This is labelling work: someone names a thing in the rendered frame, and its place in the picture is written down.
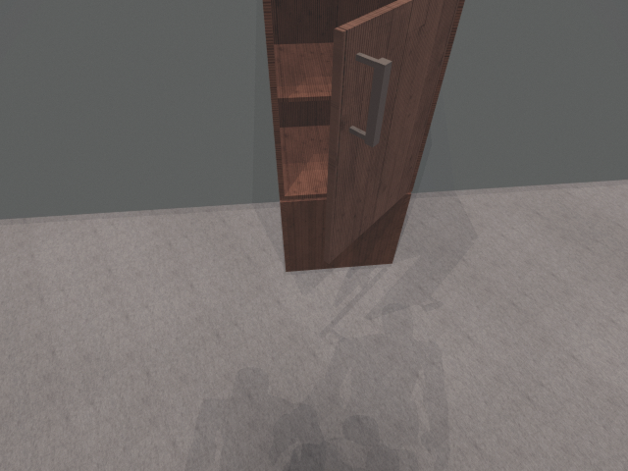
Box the cupboard door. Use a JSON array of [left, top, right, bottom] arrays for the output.
[[324, 0, 459, 264]]

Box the handle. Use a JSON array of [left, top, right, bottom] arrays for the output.
[[349, 52, 393, 147]]

